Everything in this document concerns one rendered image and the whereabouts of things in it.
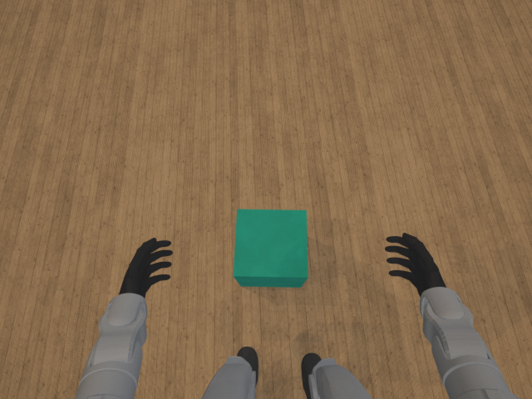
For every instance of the carton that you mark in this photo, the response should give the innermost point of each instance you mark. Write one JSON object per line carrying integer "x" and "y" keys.
{"x": 271, "y": 248}

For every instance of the right robot thigh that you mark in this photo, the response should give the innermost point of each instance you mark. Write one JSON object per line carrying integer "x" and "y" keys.
{"x": 335, "y": 382}

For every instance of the robot left shin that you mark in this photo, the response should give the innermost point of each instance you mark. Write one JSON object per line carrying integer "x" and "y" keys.
{"x": 235, "y": 359}

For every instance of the robot right forearm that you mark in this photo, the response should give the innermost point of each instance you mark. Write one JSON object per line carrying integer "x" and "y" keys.
{"x": 465, "y": 364}

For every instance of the robot left forearm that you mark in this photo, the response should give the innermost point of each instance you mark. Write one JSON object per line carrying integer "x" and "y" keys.
{"x": 113, "y": 367}

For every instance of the right robot hand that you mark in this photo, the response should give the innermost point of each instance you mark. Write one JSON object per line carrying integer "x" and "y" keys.
{"x": 424, "y": 272}

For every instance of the left robot hand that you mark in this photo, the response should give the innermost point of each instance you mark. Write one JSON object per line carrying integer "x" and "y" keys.
{"x": 137, "y": 279}

